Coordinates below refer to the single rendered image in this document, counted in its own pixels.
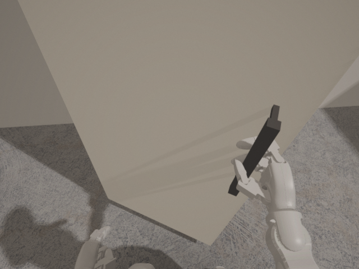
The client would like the right robot forearm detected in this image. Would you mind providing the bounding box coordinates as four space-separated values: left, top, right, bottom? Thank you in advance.
265 209 319 269

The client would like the left robot hand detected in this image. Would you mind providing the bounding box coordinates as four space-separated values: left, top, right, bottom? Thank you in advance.
75 226 116 269

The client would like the handle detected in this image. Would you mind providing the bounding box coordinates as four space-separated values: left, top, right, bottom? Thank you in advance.
228 105 281 196

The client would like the fridge door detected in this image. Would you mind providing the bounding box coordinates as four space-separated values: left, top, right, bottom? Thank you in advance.
18 0 359 246

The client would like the right robot hand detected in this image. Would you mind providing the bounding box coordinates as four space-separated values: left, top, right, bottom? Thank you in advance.
231 136 296 213

